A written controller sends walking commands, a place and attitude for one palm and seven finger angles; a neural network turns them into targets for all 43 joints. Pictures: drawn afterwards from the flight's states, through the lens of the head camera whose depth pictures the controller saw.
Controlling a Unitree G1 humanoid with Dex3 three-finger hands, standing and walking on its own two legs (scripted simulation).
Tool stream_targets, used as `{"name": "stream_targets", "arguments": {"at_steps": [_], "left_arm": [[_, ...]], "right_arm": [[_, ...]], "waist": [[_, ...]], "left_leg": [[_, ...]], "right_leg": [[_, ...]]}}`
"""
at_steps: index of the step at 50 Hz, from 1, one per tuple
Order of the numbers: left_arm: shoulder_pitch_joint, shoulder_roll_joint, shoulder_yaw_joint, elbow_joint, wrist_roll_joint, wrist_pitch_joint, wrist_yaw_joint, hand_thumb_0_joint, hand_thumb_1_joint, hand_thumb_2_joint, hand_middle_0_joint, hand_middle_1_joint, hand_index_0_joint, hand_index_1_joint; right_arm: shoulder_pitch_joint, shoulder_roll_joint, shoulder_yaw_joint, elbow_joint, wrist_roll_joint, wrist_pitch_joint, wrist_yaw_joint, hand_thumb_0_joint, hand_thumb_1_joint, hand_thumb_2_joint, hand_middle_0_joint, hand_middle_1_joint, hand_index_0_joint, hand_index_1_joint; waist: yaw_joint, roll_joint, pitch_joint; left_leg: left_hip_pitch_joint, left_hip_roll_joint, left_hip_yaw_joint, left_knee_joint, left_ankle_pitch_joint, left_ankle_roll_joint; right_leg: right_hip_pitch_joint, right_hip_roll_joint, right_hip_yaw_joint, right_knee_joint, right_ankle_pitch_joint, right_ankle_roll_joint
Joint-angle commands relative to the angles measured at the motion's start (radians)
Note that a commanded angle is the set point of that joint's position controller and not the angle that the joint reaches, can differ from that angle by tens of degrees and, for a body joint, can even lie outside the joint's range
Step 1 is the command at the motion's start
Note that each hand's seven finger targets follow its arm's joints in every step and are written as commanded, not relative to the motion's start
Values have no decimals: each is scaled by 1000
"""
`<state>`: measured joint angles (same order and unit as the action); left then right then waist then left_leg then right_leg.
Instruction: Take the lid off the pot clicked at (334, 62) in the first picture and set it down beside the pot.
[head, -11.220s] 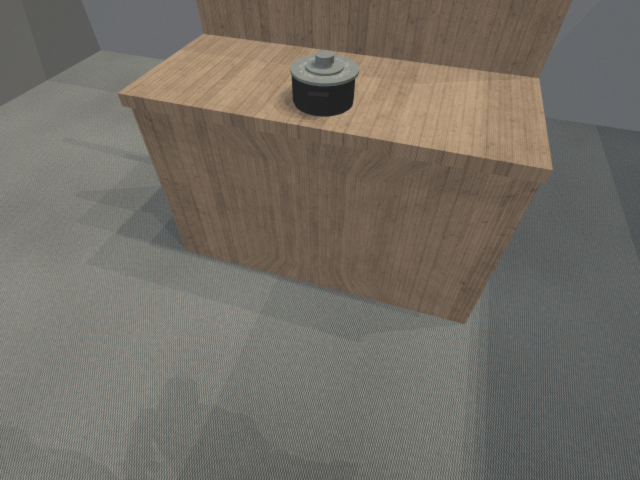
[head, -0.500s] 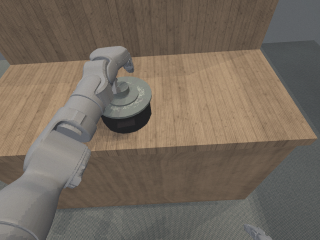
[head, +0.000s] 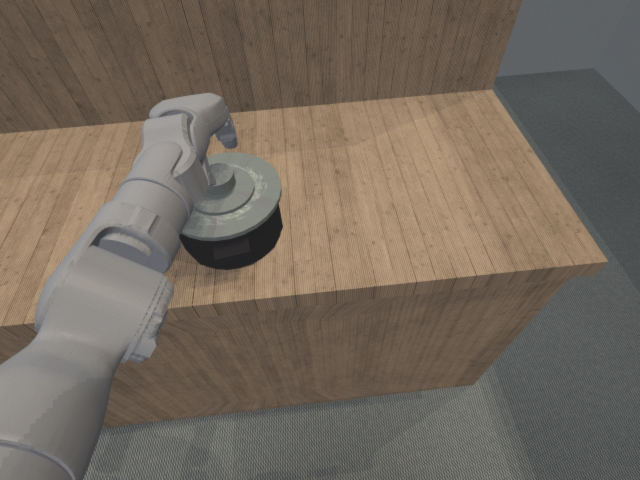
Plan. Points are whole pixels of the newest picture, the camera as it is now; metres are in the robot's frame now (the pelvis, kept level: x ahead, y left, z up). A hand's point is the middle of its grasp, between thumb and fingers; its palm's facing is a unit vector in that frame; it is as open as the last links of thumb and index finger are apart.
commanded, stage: lower the open fingers around the knob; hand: left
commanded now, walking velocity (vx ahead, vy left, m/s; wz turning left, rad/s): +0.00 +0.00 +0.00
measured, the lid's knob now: (218, 179) +0.53 +0.11 +0.08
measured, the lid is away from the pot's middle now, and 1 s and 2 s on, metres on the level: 0.00 0.00 0.00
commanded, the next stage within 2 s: close the fingers and squeeze the knob in 1.98 s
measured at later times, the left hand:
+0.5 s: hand (211, 181) +0.50 +0.11 +0.10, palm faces -0.39 -0.06 -0.92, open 10.2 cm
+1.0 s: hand (207, 183) +0.49 +0.12 +0.10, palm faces -0.38 -0.07 -0.92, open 10.3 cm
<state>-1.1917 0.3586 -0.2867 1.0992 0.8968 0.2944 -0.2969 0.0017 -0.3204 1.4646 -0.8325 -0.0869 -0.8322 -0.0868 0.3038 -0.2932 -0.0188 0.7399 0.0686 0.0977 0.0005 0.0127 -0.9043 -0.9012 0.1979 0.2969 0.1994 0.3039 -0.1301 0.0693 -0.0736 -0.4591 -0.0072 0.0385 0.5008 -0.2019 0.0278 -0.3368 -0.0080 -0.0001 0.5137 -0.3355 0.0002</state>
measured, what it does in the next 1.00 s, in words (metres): stands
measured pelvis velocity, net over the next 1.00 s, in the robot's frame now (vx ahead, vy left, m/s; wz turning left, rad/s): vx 0.00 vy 0.00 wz -0.01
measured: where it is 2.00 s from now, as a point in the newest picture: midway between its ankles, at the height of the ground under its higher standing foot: outside the picture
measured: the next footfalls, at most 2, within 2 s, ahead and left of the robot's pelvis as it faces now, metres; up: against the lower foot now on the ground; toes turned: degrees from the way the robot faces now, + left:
none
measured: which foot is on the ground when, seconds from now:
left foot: down 0.00-1.00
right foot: down 0.00-1.00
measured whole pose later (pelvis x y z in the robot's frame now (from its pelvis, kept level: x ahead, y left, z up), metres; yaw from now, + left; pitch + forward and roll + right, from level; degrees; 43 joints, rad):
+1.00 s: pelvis +0.00 +0.00 +0.00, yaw -1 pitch +11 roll +0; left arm -1.14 0.37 -0.27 1.14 0.90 0.23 -0.24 0.00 -0.32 1.46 -0.80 -0.07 -0.82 -0.08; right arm 0.31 -0.28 -0.03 0.75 0.07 0.11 -0.01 0.01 -0.90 -0.90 0.20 0.30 0.20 0.30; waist -0.14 0.06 -0.09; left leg -0.52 0.01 0.05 0.55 -0.23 0.03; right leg -0.39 0.00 0.01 0.54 -0.34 0.00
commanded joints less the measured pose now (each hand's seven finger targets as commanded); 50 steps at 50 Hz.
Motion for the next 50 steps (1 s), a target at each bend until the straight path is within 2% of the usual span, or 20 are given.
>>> {"name": "stream_targets", "arguments": {"at_steps": [1,3,4,7,11,12,15,19,22,23,24,25,27,30,33,36,40,43,47,50], "left_arm": [[-589,243,82,-254,7,-21,17,0,-330,1467,-827,-81,-827,-81],[-591,211,54,-264,23,-45,16,0,-330,1467,-827,-81,-827,-81],[-561,195,48,-261,21,-57,14,0,-330,1467,-827,-81,-827,-81],[-497,193,52,-169,18,-43,24,0,-330,1467,-827,-81,-827,-81],[-554,185,54,-249,14,-63,46,0,-330,1467,-827,-81,-827,-81],[-518,175,53,-206,21,-59,53,0,-330,1467,-827,-81,-827,-81],[-522,258,120,-251,31,-65,75,0,-330,1467,-827,-81,-827,-81],[-462,121,22,-135,22,-26,77,0,-330,1467,-827,-81,-827,-81],[-535,156,48,-216,11,-37,75,0,-330,1467,-827,-81,-827,-81],[-584,121,12,-269,5,-53,71,0,-330,1467,-827,-81,-827,-81],[-574,113,21,-272,-2,-70,66,0,-330,1467,-827,-81,-827,-81],[-543,170,59,-237,9,-73,69,0,-330,1467,-827,-81,-827,-81],[-496,209,91,-190,20,-69,81,0,-330,1467,-827,-81,-827,-81],[-394,179,72,-63,25,-48,91,0,-330,1467,-827,-81,-827,-81],[-439,131,32,-93,30,-42,100,0,-330,1467,-827,-81,-827,-81],[-453,252,120,-118,30,-46,101,0,-330,1467,-827,-81,-827,-81],[-430,191,71,-133,31,-54,83,0,-330,1467,-827,-81,-827,-81],[-428,140,28,-115,28,-56,78,0,-330,1467,-827,-81,-827,-81],[-441,221,92,-101,9,-63,79,0,-330,1467,-827,-81,-827,-81],[-458,188,58,-126,15,-76,77,0,-330,1467,-827,-81,-827,-81]], "right_arm": [[-9,-129,-35,-118,-4,-44,-11,0,-900,-900,200,300,200,300],[7,-121,-41,-109,-6,-53,-15,0,-900,-900,200,300,200,300],[20,-119,-45,-108,-8,-54,-18,0,-900,-900,200,300,200,300],[22,-132,-41,-89,-1,-42,-18,0,-900,-900,200,300,200,300],[18,-125,-46,-94,-7,-48,-8,0,-900,-900,200,300,200,300],[22,-122,-46,-93,-11,-45,-8,0,-900,-900,200,300,200,300],[21,-124,-47,-99,-15,-40,-6,0,-900,-900,200,300,200,300],[16,-124,-46,-84,-5,-24,-1,0,-900,-900,200,300,200,300],[18,-126,-53,-90,-9,-28,-3,0,-900,-900,200,300,200,300],[16,-121,-52,-92,-8,-35,-3,0,-900,-900,200,300,200,300],[26,-114,-58,-90,-14,-42,-7,0,-900,-900,200,300,200,300],[43,-123,-57,-77,-15,-40,-8,0,-900,-900,200,300,200,300],[47,-125,-52,-70,-15,-31,-10,0,-900,-900,200,300,200,300],[41,-131,-43,-63,-9,-18,-10,0,-900,-900,200,300,200,300],[39,-128,-52,-66,-9,-17,-4,0,-900,-900,200,300,200,300],[45,-133,-49,-75,-13,-13,-10,0,-900,-900,200,300,200,300],[43,-127,-52,-85,-9,-12,-8,0,-900,-900,200,300,200,300],[45,-129,-54,-77,-5,-10,-6,0,-900,-900,200,300,200,300],[57,-139,-53,-68,-7,-13,-16,0,-900,-900,200,300,200,300],[56,-136,-54,-67,-4,-20,-15,0,-900,-900,200,300,200,300]], "waist": [[-8,-84,-433],[-16,-62,-441],[-17,-91,-436],[-21,-145,-341],[-14,-45,-434],[-13,-54,-430],[2,-65,-484],[-22,-127,-374],[-28,-85,-460],[-35,-37,-491],[-35,-58,-502],[-32,-64,-494],[-24,-87,-463],[-23,-144,-358],[-32,-89,-386],[-17,-91,-452],[-21,-88,-438],[-34,-80,-370],[-35,-121,-378],[-36,-67,-385]], "left_leg": [[381,-51,-31,20,259,65],[425,-45,-39,32,295,65],[420,-40,-40,37,312,67],[354,-36,-27,25,259,64],[434,-31,-41,46,348,57],[430,-32,-42,50,356,57],[423,-30,-39,59,397,57],[347,-25,-23,60,362,57],[417,-29,-33,72,389,60],[456,-28,-41,77,410,58],[470,-25,-42,92,445,65],[460,-26,-46,91,441,64],[415,-27,-38,78,403,61],[295,-26,-16,66,329,55],[337,-24,-17,73,323,54],[324,-28,-13,74,328,58],[334,-27,-15,78,349,59],[336,-21,-19,70,312,57],[310,-26,-14,61,255,64],[339,-22,-21,58,251,60]], "right_leg": [[3,39,-18,-63,493,-20],[-34,45,-23,-63,487,-23],[-34,45,-25,-68,496,-23],[-64,51,-32,-66,458,-18],[-81,49,-32,-41,482,-26],[-88,52,-33,-40,479,-27],[-37,48,-26,-32,544,-27],[-86,51,-37,-36,527,-22],[-76,52,-30,-30,543,-21],[-93,52,-32,-25,534,-21],[-97,52,-30,-27,551,-20],[-93,55,-29,-27,551,-19],[-83,55,-29,-26,539,-21],[-87,53,-34,-25,524,-20],[-118,55,-33,-27,486,-22],[-43,50,-19,-21,539,-21],[-57,50,-26,-26,552,-20],[-116,59,-37,-35,475,-22],[-87,56,-25,-44,458,-18],[-119,55,-29,-44,422,-22]]}}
